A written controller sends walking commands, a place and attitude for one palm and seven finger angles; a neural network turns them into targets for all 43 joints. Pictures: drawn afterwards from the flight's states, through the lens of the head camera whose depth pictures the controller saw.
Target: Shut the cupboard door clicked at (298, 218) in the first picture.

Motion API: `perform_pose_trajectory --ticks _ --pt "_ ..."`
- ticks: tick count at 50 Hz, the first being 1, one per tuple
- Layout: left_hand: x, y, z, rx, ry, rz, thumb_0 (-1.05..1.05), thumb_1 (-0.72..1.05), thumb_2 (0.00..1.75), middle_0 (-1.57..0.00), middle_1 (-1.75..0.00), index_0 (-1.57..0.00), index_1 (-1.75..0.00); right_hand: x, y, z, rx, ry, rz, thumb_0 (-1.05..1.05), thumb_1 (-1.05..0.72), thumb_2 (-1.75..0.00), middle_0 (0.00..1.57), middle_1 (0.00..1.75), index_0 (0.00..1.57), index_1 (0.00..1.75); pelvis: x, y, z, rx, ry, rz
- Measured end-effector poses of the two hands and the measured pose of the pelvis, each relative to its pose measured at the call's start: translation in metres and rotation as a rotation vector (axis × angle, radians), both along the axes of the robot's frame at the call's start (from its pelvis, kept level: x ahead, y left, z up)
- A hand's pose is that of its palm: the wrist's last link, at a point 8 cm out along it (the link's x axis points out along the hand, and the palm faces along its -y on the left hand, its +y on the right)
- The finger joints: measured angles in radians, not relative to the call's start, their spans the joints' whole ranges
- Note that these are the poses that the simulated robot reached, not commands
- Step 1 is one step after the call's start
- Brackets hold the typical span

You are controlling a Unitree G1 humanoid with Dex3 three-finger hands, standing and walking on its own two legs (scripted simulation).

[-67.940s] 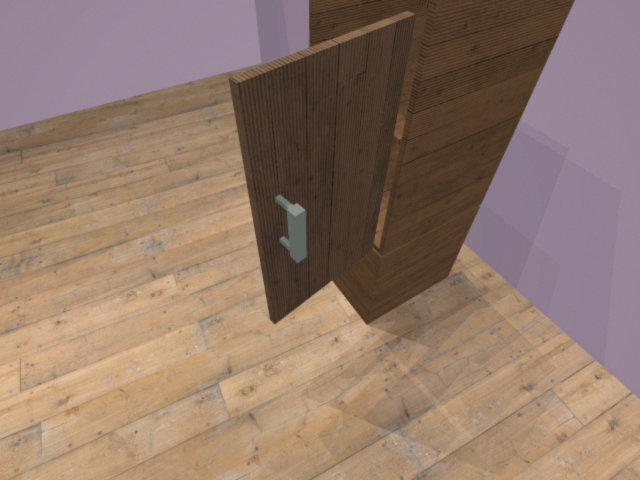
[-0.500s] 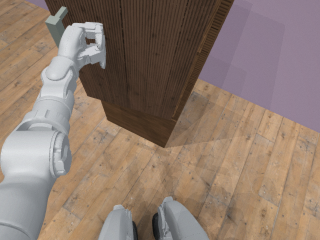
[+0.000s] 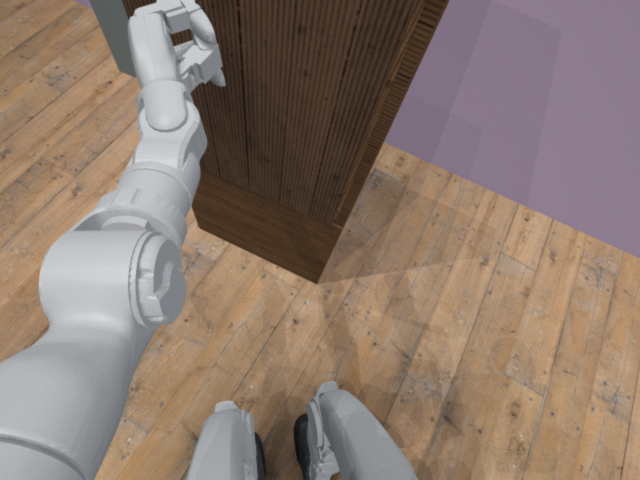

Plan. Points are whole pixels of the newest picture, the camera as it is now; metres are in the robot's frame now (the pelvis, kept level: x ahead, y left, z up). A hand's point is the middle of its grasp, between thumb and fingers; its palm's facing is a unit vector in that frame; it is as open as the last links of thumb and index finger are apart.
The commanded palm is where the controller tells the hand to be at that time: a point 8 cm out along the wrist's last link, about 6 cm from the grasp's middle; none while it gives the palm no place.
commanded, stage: pull the fist back off the door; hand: left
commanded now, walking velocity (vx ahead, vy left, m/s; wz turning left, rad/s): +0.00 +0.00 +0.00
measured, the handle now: (125, 15) +0.65 +0.13 +0.10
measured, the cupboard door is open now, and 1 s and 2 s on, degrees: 1 1 1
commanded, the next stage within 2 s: draw the hand back to the body in 0.68 s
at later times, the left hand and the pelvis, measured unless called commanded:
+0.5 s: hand (227, 100) +0.52 +0.03 +0.10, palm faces +0.10 -1.00 -0.02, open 3.1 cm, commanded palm +0.48 +0.08 +0.10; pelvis +0.03 -0.01 +0.04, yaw +0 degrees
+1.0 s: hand (207, 123) +0.47 +0.05 +0.12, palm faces +0.12 -0.99 -0.05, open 3.1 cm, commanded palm +0.41 +0.11 +0.14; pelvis +0.02 -0.03 +0.06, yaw +0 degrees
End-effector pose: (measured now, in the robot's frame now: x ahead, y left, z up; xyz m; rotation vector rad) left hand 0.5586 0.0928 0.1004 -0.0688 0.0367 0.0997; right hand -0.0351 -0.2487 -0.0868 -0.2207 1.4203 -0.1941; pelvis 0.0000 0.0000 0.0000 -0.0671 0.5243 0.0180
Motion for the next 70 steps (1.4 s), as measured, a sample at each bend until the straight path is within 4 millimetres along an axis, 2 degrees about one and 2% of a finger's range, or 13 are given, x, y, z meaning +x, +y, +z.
perform_pose_trajectory --ticks 5,9,16,21,27,35,40,44,48,52,57,64,70 --pt "-0.003 -0.009 0.000 0.128 -0.046 0.017 0.01 0.86 0.93 -1.30 -1.50 -1.30 -1.50 -0.014 0.014 -0.004 0.068 0.025 -0.067 0.00 -0.91 -0.90 0.20 0.30 0.21 0.30 0.002 -0.002 0.003 0.013 -0.009 -0.017" --pt "-0.007 -0.009 0.000 0.112 -0.001 0.002 0.01 0.89 0.92 -1.30 -1.50 -1.30 -1.50 -0.023 0.021 0.003 0.100 0.051 -0.116 0.00 -0.91 -0.90 0.20 0.30 0.21 0.30 0.007 -0.004 0.014 0.024 -0.032 -0.029" --pt "-0.026 -0.009 0.007 0.079 -0.027 -0.003 0.01 0.90 0.90 -1.30 -1.50 -1.30 -1.50 -0.017 0.014 0.019 0.113 0.063 -0.107 0.00 -0.91 -0.90 0.20 0.30 0.21 0.30 0.021 -0.008 0.032 0.039 -0.071 -0.032" --pt "-0.045 -0.011 0.004 0.082 -0.043 -0.008 0.01 0.90 0.90 -1.30 -1.50 -1.30 -1.50 0.009 -0.005 0.022 0.090 0.025 -0.076 0.00 -0.91 -0.90 0.20 0.30 0.21 0.30 0.029 -0.012 0.038 0.048 -0.096 -0.031" --pt "-0.071 -0.010 -0.004 0.088 -0.052 -0.002 0.01 0.90 0.90 -1.30 -1.50 -1.30 -1.50 0.057 -0.025 0.021 0.057 -0.075 -0.024 0.00 -0.91 -0.90 0.20 0.30 0.20 0.30 0.033 -0.016 0.041 0.057 -0.124 -0.026" --pt "-0.098 -0.014 0.002 0.121 -0.074 -0.027 0.01 0.90 0.90 -1.30 -1.50 -1.30 -1.50 0.120 -0.029 0.018 0.061 -0.216 0.045 0.00 -0.91 -0.90 0.20 0.30 0.20 0.30 0.030 -0.021 0.044 0.066 -0.161 -0.011" --pt "-0.098 -0.019 0.008 0.110 -0.074 -0.018 0.02 0.90 0.90 -1.31 -1.50 -1.30 -1.50 0.138 -0.024 0.016 0.068 -0.274 0.067 0.00 -0.91 -0.90 0.20 0.30 0.20 0.30 0.025 -0.024 0.042 0.070 -0.167 -0.002" --pt "-0.096 -0.020 0.015 0.114 -0.098 -0.017 0.02 0.90 0.90 -1.30 -1.50 -1.30 -1.50 0.136 -0.020 0.013 0.085 -0.282 0.060 0.00 -0.91 -0.90 0.20 0.30 0.20 0.30 0.022 -0.025 0.041 0.075 -0.168 -0.011" --pt "-0.105 -0.004 0.021 0.120 -0.083 0.011 0.01 0.90 0.90 -1.30 -1.50 -1.30 -1.50 0.124 -0.017 0.016 0.109 -0.271 0.019 0.00 -0.91 -0.90 0.20 0.30 0.20 0.30 0.023 -0.026 0.049 0.083 -0.194 -0.034" --pt "-0.128 0.022 0.031 0.126 -0.064 0.033 0.02 0.90 0.90 -1.30 -1.50 -1.30 -1.50 0.115 -0.015 0.027 0.122 -0.261 -0.012 0.00 -0.91 -0.90 0.20 0.30 0.20 0.30 0.026 -0.028 0.062 0.087 -0.241 -0.044" --pt "-0.160 0.043 0.055 0.115 -0.099 0.017 0.02 0.90 0.90 -1.30 -1.50 -1.30 -1.50 0.120 -0.020 0.045 0.097 -0.286 -0.004 0.01 -0.91 -0.90 0.20 0.30 0.20 0.30 0.030 -0.028 0.077 0.080 -0.304 -0.028" --pt "-0.195 0.062 0.075 0.099 -0.097 -0.020 0.01 0.90 0.90 -1.30 -1.49 -1.29 -1.49 0.168 -0.027 0.074 0.044 -0.445 0.036 0.01 -0.91 -0.90 0.20 0.30 0.20 0.30 0.034 -0.023 0.090 0.072 -0.375 -0.015" --pt "-0.228 0.086 0.094 0.202 -0.065 -0.036 0.01 0.90 0.90 -1.22 -1.41 -1.21 -1.41 0.225 -0.011 0.106 0.040 -0.607 0.059 0.01 -0.91 -0.90 0.20 0.30 0.20 0.30 0.039 -0.016 0.101 0.074 -0.444 -0.009"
